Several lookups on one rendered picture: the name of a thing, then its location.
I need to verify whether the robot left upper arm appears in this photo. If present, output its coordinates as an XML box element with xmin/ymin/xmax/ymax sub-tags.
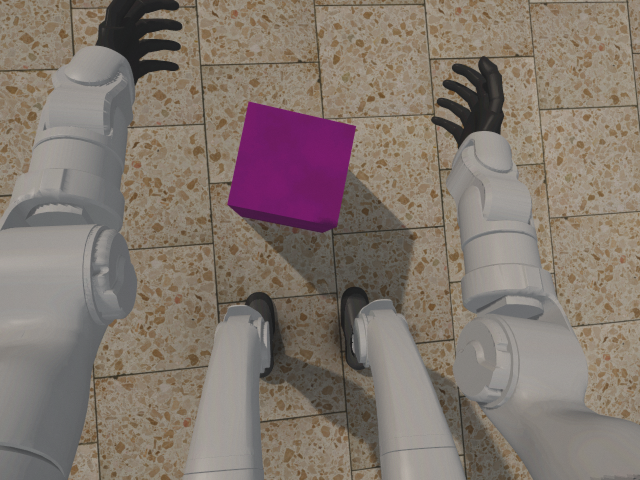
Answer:
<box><xmin>0</xmin><ymin>224</ymin><xmax>137</xmax><ymax>480</ymax></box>

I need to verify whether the robot left hand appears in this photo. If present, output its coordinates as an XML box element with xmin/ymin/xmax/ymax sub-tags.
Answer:
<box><xmin>95</xmin><ymin>0</ymin><xmax>182</xmax><ymax>85</ymax></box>

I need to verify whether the robot right upper arm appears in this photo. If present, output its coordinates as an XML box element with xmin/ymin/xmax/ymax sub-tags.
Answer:
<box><xmin>452</xmin><ymin>314</ymin><xmax>640</xmax><ymax>480</ymax></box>

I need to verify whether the right robot thigh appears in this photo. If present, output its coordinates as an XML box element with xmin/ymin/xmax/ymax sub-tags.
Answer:
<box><xmin>354</xmin><ymin>309</ymin><xmax>466</xmax><ymax>480</ymax></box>

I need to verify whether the robot right foot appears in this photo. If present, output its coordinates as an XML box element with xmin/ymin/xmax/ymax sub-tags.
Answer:
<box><xmin>341</xmin><ymin>287</ymin><xmax>369</xmax><ymax>370</ymax></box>

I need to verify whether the right robot forearm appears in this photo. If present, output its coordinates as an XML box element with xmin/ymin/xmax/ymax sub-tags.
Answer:
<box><xmin>446</xmin><ymin>131</ymin><xmax>588</xmax><ymax>385</ymax></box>

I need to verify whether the left robot forearm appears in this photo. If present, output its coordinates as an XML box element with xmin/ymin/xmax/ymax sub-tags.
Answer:
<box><xmin>0</xmin><ymin>46</ymin><xmax>135</xmax><ymax>232</ymax></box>

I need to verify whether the carton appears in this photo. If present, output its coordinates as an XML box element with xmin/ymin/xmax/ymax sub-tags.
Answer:
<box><xmin>227</xmin><ymin>102</ymin><xmax>356</xmax><ymax>233</ymax></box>

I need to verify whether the robot right hand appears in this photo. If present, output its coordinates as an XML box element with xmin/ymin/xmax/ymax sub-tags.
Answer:
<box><xmin>431</xmin><ymin>56</ymin><xmax>504</xmax><ymax>149</ymax></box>

